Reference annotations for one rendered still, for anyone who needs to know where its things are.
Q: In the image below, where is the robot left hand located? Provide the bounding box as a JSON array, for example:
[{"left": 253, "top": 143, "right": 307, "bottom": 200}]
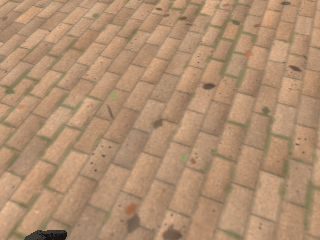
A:
[{"left": 25, "top": 230, "right": 67, "bottom": 240}]

